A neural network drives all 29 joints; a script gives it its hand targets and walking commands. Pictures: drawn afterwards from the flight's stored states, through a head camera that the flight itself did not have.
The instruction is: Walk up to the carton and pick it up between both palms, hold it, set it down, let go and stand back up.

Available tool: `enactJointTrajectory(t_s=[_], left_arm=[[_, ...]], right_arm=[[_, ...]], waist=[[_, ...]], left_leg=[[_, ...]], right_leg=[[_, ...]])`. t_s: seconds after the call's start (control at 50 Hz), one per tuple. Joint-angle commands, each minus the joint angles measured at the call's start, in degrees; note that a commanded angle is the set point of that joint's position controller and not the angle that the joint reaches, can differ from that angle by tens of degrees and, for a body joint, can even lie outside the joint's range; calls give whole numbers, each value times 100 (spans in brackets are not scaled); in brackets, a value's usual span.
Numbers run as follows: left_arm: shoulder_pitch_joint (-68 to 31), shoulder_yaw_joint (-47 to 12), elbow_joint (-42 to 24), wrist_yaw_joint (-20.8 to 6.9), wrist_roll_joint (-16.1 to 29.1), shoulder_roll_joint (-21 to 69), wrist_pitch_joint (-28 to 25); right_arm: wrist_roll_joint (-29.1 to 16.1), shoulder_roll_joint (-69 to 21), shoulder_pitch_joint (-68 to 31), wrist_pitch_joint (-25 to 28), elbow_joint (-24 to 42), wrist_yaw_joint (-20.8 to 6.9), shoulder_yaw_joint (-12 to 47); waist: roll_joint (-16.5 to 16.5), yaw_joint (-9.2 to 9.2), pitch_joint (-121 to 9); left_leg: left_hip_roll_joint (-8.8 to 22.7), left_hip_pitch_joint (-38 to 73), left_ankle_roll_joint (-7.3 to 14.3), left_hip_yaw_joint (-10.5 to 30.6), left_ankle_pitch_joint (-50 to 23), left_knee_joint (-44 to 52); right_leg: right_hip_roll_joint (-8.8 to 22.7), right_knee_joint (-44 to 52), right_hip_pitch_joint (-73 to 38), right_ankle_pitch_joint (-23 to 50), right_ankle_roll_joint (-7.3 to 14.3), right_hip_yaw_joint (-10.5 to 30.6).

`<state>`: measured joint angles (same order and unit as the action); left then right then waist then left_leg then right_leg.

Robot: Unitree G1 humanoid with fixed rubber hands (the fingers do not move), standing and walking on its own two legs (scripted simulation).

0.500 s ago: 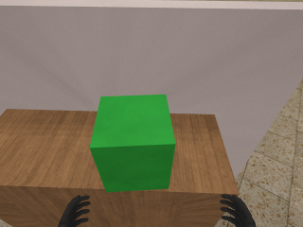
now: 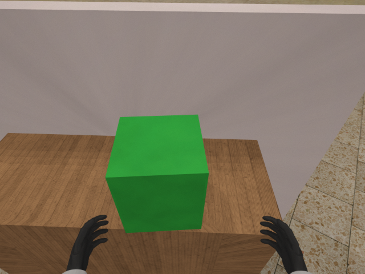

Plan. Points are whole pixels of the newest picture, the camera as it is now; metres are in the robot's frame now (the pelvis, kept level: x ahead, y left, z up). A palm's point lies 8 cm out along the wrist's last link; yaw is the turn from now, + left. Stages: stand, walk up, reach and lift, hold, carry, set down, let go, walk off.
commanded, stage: reach and lift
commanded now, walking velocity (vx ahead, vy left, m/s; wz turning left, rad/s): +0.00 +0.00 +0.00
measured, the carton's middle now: (161, 174) +0.40 +0.10 -0.01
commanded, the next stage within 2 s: none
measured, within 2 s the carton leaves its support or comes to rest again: neither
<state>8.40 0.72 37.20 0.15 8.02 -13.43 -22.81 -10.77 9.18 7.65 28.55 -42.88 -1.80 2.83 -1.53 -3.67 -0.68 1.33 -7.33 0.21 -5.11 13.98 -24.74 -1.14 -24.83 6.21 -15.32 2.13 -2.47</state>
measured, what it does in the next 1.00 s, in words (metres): stands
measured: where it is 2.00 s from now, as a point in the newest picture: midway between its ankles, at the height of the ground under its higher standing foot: outside the picture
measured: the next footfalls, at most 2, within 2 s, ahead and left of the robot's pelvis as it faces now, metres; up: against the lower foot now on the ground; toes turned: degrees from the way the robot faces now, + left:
none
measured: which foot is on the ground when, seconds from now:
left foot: down 0.00-1.00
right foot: down 0.00-1.00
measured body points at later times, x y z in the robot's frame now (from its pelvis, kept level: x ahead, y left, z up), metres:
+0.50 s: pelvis -0.01 -0.01 +0.00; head -0.03 +0.00 +0.45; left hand +0.27 +0.25 +0.01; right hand +0.30 -0.19 +0.01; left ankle +0.00 +0.11 -0.74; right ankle -0.02 -0.09 -0.74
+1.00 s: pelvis +0.00 +0.00 +0.01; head -0.01 +0.01 +0.46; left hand +0.32 +0.25 +0.08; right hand +0.36 -0.17 +0.08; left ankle +0.00 +0.11 -0.74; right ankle -0.02 -0.09 -0.74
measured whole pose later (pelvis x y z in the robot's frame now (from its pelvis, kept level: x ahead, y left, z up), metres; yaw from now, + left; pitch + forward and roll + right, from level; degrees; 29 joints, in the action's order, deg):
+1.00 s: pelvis +0.00 +0.00 +0.01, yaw +0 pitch -1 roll +0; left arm -17.3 7.8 23.6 -0.2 8.1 -13.4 10.4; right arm -17.1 12.0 -18.9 -0.4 -30.2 5.0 2.3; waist -1.0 -3.7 -0.8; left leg 1.7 -8.5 0.1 -4.4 10.7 -20.0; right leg -2.2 -17.8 6.3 -10.8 2.3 -1.9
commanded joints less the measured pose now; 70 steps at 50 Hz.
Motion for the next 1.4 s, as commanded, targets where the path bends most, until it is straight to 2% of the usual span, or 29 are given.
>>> enactJointTrajectory(t_s=[0.0,0.02,0.08,0.1,0.14,0.16,0.18,0.32,0.42,0.44,0.48,0.5,0.52,0.58,0.62,0.64,0.66,0.72,0.78,0.8,0.9,1.0,1.06,1.08,1.14,1.2,1.26,1.32,1.38], left_arm=[[-928,163,-186,-7,95,-592,-404],[-1006,133,-166,3,101,-467,-445],[-1450,135,46,-15,169,-609,-484],[-1560,192,171,18,121,-637,-447],[-1697,182,278,13,173,-645,-336],[-1925,227,152,56,274,-705,-322],[-2144,201,130,73,255,-732,-286],[-2288,311,261,-58,255,-713,146],[-2873,334,-231,-76,263,-825,698],[-2972,393,-331,-59,290,-910,813],[-2930,375,-709,-73,258,-808,1049],[-3100,465,-854,-82,219,-879,1205],[-3125,481,-970,-95,261,-832,1328],[-3082,476,-1152,-168,203,-708,1815],[-3357,601,-1452,-191,158,-722,2121],[-3406,717,-1550,-194,62,-704,2231],[-3426,722,-1588,-216,61,-689,2372],[-3490,700,-1847,-163,-17,-528,2703],[-3546,798,-1801,-168,-34,-554,2972],[-3495,809,-1904,-151,-82,-439,3019],[-4219,847,-2400,-50,54,-636,3095],[-4568,872,-1982,-13,72,-649,3369],[-4747,844,-2005,-24,-36,-549,3607],[-4962,970,-1839,-15,-5,-657,3681],[-5106,963,-1801,16,-77,-665,3877],[-5326,1073,-1642,-31,-148,-811,4114],[-5728,1078,-1663,-25,-212,-715,4201],[-6049,1075,-1660,24,-210,-840,4151],[-6586,894,-1339,54,-169,-895,4180]], right_arm=[[-91,468,-840,274,341,31,-90],[-103,457,-997,300,361,30,-35],[-178,406,-1437,256,108,75,9],[-185,424,-1478,216,49,81,80],[-171,445,-1696,141,-47,124,74],[-190,521,-1910,111,-21,123,-38],[-273,541,-1966,62,-59,151,10],[-402,537,-2532,-297,-145,361,270],[-599,689,-3003,-751,369,438,293],[-618,685,-3072,-850,464,445,297],[-668,690,-2995,-1027,607,494,202],[-689,774,-3272,-1139,883,522,246],[-660,842,-3280,-1259,863,551,85],[-696,804,-3269,-1628,1106,610,46],[-683,822,-3364,-1899,1197,621,29],[-653,812,-3447,-2013,1260,619,-16],[-638,801,-3400,-2145,1357,627,-12],[-649,780,-3514,-2368,1647,601,26],[-686,823,-3594,-2598,1676,610,-77],[-676,819,-3625,-2621,1832,597,-78],[-626,910,-4232,-2691,2313,667,-254],[-618,963,-4694,-2940,1907,724,-279],[-709,995,-4866,-3143,1729,723,-327],[-710,1087,-5046,-3190,1635,740,-271],[-751,1056,-5444,-3311,1722,750,-235],[-779,1270,-5441,-3531,1171,749,-284],[-855,1297,-5824,-3593,1032,774,-278],[-939,1217,-6255,-3592,1270,761,-224],[-859,1316,-6681,-3711,819,733,-375]], waist=[[163,79,-187],[208,9,-269],[285,104,-373],[289,7,-210],[136,160,-244],[182,48,-411],[142,193,-505],[64,53,-765],[113,104,-971],[91,11,-1113],[137,206,-1170],[169,55,-1263],[66,178,-1319],[195,109,-1144],[141,210,-1106],[278,103,-990],[133,21,-1011],[374,60,-1056],[249,109,-922],[295,-10,-924],[338,-29,-1619],[91,-9,-1450],[211,43,-1493],[270,-88,-1507],[180,21,-1674],[222,131,-1847],[301,69,-1863],[285,38,-2112],[433,198,-2186]], left_leg=[[-63,316,-250,209,-1405,-5],[-54,298,-261,205,-1467,-2],[-88,50,-221,225,-1106,-47],[-56,-60,-201,256,-993,-49],[-20,-191,-159,314,-758,-39],[-46,-201,-174,287,-793,-54],[-39,-103,-147,278,-821,-65],[-63,-147,-144,296,-1267,-144],[-90,17,-103,283,-1326,53],[-74,79,-114,286,-1477,46],[-106,369,-151,292,-1862,78],[-109,414,-111,290,-1898,109],[-83,468,-122,290,-1897,136],[-111,632,-159,182,-1998,226],[-69,756,-129,270,-1995,401],[-99,772,-144,194,-1911,399],[-76,718,-111,162,-1824,457],[-104,954,-213,143,-2080,519],[-94,868,-184,152,-1997,594],[-78,866,-207,146,-2158,538],[-90,837,-210,137,-2192,401],[-55,636,-142,200,-1984,411],[-77,822,-241,168,-2221,372],[-89,753,-229,135,-2242,344],[-89,821,-207,195,-2468,358],[-108,871,-287,134,-2724,320],[-117,840,-324,157,-2970,226],[-116,820,-274,135,-2782,232],[-118,709,-286,196,-2528,208]], right_leg=[[166,464,780,389,25,388],[194,435,758,408,-9,415],[232,317,859,171,-28,407],[217,261,839,91,4,379],[263,300,834,-86,-44,383],[210,266,776,-10,-39,380],[214,257,909,20,-56,354],[278,264,685,592,-79,412],[235,432,637,647,-130,341],[259,453,521,850,-128,389],[164,548,552,1126,-148,264],[209,614,465,1243,-144,367],[174,578,495,1258,-172,322],[140,778,262,1299,-102,324],[143,846,197,1285,-104,297],[149,916,248,1219,-136,352],[135,946,165,1169,-151,318],[37,1070,131,1180,-134,277],[23,1108,112,1079,-156,259],[-14,1121,93,1222,-139,245],[-34,950,46,1364,-127,272],[-28,915,44,1148,-168,296],[-104,958,130,1328,-173,195],[-43,968,61,1388,-179,294],[-116,927,13,1559,-214,206],[-110,924,-51,1931,-214,142],[-148,906,-20,2104,-243,170],[-131,906,48,1947,-266,90],[-119,914,106,1778,-239,140]])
